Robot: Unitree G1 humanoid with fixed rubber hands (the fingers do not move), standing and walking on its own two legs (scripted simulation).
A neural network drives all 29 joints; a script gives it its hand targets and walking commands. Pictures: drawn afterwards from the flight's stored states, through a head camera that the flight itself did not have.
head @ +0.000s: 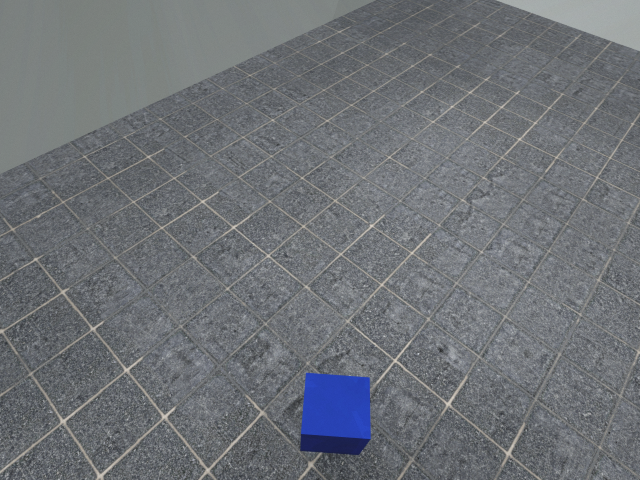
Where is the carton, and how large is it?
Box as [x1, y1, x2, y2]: [300, 373, 370, 454]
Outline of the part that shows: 306,373 300,450 358,454 370,438 369,377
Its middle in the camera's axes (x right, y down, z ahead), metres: +0.03 +0.48 +1.05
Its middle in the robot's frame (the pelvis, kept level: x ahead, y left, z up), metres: +0.34 -0.04 -0.66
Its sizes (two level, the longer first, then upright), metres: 0.165 0.144 0.229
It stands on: the floor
